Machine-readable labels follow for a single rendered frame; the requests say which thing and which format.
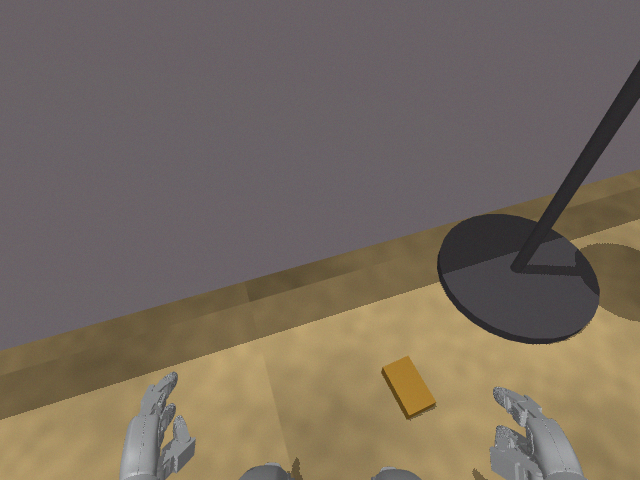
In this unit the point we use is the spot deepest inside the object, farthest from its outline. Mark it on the right robot hand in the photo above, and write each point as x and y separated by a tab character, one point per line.
545	449

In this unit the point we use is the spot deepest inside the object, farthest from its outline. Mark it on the small box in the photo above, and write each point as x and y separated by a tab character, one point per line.
408	387

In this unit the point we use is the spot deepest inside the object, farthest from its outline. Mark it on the coat stand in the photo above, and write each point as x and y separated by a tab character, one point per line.
519	279

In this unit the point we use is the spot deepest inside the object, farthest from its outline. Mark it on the left robot hand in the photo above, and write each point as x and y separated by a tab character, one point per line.
145	434

